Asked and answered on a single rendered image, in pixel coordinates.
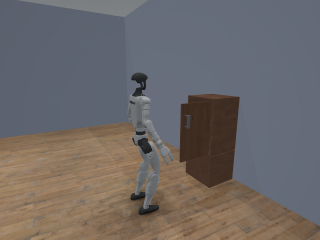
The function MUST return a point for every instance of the left robot foot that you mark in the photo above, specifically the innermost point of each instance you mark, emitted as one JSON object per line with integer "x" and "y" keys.
{"x": 140, "y": 195}

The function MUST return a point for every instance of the handle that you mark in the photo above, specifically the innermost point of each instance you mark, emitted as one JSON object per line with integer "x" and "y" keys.
{"x": 188, "y": 124}

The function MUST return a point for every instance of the robot right forearm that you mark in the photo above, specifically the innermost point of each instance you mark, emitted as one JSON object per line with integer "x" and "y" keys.
{"x": 151, "y": 131}

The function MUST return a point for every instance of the right robot upper arm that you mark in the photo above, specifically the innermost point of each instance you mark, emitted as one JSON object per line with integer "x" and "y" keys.
{"x": 145, "y": 103}

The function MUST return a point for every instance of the right robot hand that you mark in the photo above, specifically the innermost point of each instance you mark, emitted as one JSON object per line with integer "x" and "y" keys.
{"x": 164, "y": 151}

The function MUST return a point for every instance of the robot left thigh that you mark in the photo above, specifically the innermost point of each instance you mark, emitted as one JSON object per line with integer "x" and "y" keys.
{"x": 144, "y": 166}

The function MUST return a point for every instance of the left robot upper arm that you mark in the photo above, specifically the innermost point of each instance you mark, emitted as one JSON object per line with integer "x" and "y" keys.
{"x": 129, "y": 108}

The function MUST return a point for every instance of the cupboard door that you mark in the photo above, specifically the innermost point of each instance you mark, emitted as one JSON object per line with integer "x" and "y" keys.
{"x": 194, "y": 142}

